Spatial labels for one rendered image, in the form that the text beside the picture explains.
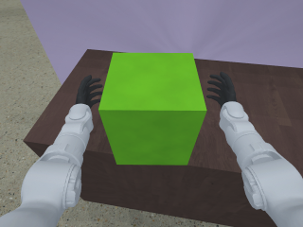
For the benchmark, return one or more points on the pedestal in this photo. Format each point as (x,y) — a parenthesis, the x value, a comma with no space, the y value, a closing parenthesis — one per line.
(210,187)

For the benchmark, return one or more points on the left robot hand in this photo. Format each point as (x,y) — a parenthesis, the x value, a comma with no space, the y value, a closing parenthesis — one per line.
(84,96)

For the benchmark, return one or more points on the left robot upper arm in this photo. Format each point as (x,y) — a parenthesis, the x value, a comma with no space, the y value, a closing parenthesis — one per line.
(50,188)

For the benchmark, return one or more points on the right robot upper arm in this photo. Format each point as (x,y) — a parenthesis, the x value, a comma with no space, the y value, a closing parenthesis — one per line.
(274,187)

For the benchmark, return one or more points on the right robot hand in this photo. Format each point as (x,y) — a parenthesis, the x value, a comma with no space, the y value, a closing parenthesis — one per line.
(227,92)

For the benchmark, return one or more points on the robot left forearm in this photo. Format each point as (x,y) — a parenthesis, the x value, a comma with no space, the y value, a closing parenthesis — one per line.
(72,140)

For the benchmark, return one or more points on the carton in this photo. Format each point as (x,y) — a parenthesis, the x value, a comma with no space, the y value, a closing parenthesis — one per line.
(152,108)

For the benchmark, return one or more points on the robot right forearm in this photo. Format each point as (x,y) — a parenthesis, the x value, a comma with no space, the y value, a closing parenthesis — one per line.
(244,140)

